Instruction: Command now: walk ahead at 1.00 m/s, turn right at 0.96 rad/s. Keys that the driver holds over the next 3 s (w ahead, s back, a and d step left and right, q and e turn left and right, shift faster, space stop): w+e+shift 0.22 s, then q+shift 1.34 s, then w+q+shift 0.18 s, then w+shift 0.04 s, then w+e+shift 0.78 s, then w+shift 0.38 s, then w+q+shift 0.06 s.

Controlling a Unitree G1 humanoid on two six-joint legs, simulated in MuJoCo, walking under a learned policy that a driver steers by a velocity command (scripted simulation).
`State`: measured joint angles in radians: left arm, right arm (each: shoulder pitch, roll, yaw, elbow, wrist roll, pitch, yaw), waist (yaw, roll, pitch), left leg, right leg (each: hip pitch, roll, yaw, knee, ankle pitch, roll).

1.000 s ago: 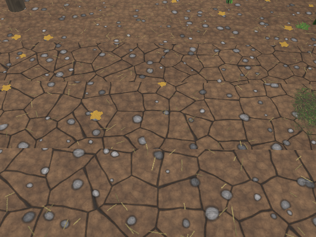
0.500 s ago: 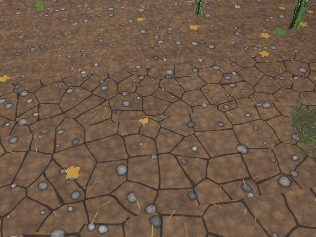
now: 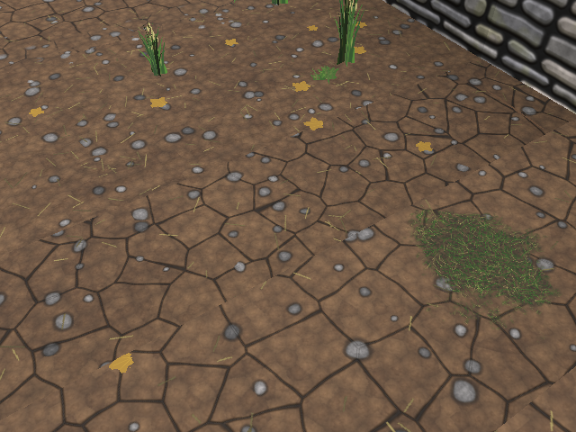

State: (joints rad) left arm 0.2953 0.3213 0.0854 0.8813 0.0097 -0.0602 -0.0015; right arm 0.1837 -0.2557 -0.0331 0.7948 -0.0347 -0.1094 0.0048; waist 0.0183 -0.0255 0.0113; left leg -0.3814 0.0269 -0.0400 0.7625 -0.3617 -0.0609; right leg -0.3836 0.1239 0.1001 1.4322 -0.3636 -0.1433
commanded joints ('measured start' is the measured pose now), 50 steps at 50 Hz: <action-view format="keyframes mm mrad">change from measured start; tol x64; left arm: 1 -93 5 -10 -164 19 40 -29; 50 -243 11 -30 -195 24 114 20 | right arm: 1 62 -117 -33 -12 1 -13 1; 50 53 -213 -114 -162 34 174 4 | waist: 1 6 99 145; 50 -67 120 -89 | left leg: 1 144 319 -472 -486 -165 220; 9 486 239 149 -474 694 149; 19 140 71 152 324 466 129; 22 -432 -81 -132 1075 -562 132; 35 284 -79 153 -78 390 160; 37 364 216 -471 -235 1397 373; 50 157 25 -511 -499 -43 183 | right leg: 1 -463 -178 17 42 99 15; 13 -713 -162 -159 -634 549 0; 20 632 -244 -89 -1304 1158 42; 22 1080 -588 51 -665 1945 -4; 32 -44 -413 -285 -922 649 52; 37 -289 -47 -307 107 -385 196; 50 -263 -103 -2 -457 48 190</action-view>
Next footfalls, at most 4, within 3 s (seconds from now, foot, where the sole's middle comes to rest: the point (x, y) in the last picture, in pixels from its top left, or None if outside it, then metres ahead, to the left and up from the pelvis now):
0.42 right None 0.51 -0.15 -0.92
0.72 left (298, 368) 0.78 0.01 -0.92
1.26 right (355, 364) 0.80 -0.15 -0.92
1.82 left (300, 425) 0.62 0.00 -0.92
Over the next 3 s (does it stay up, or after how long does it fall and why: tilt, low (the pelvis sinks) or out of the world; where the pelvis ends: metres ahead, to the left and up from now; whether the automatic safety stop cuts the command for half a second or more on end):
stays up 1.23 0.59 -0.34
